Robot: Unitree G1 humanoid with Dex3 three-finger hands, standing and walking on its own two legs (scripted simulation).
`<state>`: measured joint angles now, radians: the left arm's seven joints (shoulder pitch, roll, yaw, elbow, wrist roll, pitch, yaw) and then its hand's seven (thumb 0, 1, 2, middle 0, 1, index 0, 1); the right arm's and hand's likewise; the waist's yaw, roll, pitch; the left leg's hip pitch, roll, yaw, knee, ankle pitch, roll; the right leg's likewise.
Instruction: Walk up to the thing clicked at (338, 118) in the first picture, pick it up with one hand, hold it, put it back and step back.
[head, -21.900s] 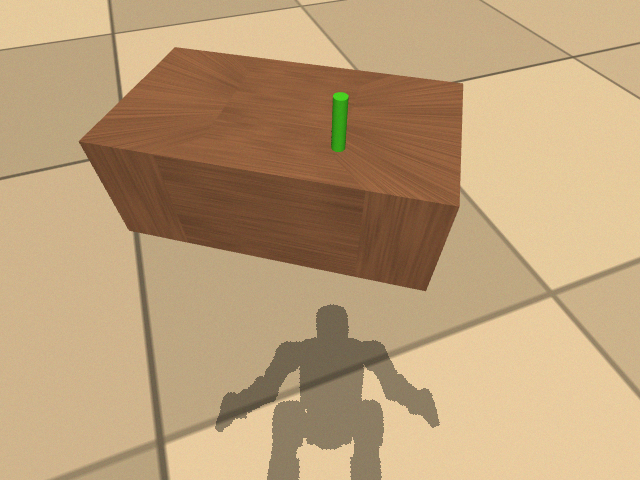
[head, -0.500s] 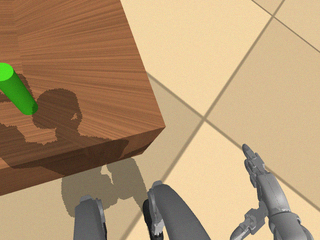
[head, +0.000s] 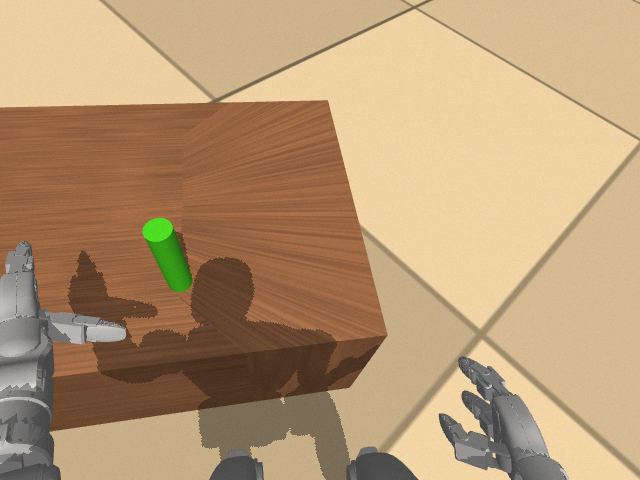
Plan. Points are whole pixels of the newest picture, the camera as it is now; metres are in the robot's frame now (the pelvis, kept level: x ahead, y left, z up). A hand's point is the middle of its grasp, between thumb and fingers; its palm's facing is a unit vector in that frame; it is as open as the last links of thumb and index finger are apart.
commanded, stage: home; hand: left
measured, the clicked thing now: (170, 258) +0.49 +0.22 -0.17
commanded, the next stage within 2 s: none
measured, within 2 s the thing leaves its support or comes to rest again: neither
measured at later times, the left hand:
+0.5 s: hand (183, 465) +0.16 +0.15 -0.05, palm faces +0.13 -0.97 -0.22, open 17.5 cm
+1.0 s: hand (181, 461) +0.17 +0.15 -0.05, palm faces +0.13 -0.96 -0.24, open 17.5 cm
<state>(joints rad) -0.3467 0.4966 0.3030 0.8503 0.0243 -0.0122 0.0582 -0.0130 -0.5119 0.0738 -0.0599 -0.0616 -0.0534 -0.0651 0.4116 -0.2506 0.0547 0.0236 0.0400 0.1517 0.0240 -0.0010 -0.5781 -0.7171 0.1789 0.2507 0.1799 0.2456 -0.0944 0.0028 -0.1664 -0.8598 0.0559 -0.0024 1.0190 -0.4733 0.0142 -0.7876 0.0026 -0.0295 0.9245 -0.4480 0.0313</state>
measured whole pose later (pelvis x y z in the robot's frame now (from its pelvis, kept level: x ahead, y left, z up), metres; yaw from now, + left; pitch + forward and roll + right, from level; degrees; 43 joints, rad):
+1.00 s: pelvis +0.00 -0.03 +0.01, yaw +1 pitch +10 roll +1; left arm 0.45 0.20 -0.02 0.10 -0.03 0.01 0.10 -0.01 -0.55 0.05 -0.06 -0.06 -0.05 -0.06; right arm 0.47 -0.21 0.00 0.02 0.04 0.12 -0.09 0.01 -0.90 -0.90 0.20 0.30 0.20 0.30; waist 0.00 -0.01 -0.12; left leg -0.67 0.03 0.02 0.95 -0.46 -0.02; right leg -0.66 -0.02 -0.01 0.97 -0.49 0.00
